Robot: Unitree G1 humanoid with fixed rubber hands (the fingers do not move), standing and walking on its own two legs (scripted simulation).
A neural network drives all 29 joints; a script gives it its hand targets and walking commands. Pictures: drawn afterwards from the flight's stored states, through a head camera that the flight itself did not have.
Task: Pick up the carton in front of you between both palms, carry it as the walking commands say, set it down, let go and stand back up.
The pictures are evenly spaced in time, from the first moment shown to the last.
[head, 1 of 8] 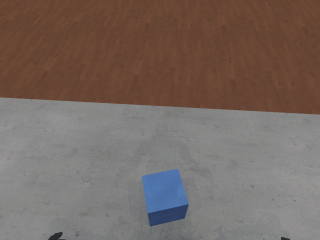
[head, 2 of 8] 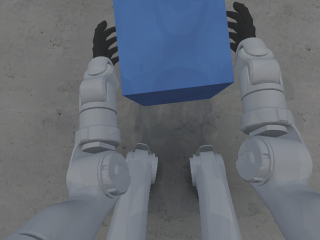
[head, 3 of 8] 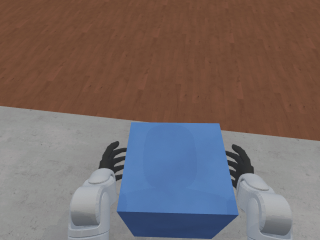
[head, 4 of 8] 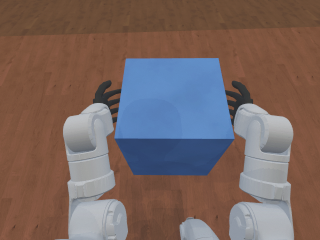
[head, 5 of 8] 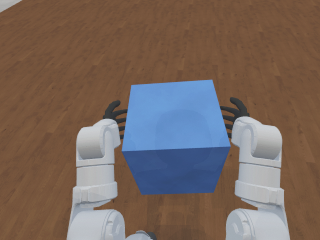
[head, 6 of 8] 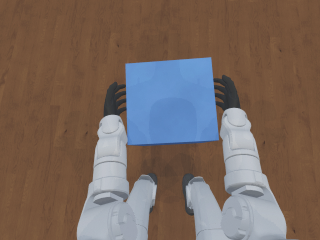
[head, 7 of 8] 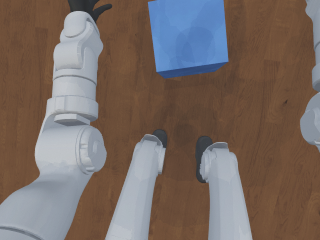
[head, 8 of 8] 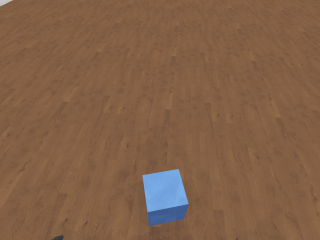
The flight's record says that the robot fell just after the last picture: no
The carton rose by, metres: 1.15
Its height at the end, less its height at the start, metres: +0.43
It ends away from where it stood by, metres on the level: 5.16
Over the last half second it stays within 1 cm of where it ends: yes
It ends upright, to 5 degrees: yes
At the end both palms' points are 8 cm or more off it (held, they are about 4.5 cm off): yes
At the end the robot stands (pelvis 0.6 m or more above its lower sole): yes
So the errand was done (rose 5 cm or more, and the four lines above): yes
